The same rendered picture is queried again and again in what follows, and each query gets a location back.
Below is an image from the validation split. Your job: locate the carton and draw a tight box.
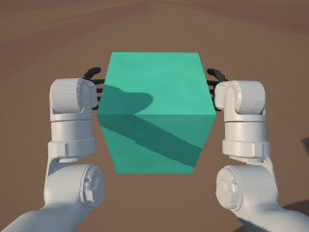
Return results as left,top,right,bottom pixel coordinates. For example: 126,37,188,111
97,52,216,174

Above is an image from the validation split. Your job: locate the left robot upper arm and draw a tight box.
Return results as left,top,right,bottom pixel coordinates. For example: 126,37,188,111
1,163,105,232

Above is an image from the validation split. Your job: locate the left robot forearm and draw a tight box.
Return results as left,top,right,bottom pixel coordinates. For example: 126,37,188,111
43,77,98,201

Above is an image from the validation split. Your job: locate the right robot forearm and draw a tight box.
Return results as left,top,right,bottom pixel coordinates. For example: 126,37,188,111
213,80,278,199

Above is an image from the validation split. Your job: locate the robot left hand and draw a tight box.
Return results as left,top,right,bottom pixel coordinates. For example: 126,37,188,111
82,67,105,110

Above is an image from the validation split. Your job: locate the right robot upper arm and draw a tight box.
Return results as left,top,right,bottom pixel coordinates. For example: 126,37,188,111
215,165,309,232

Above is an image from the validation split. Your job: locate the robot right hand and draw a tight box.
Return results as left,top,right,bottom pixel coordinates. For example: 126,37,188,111
207,69,229,112

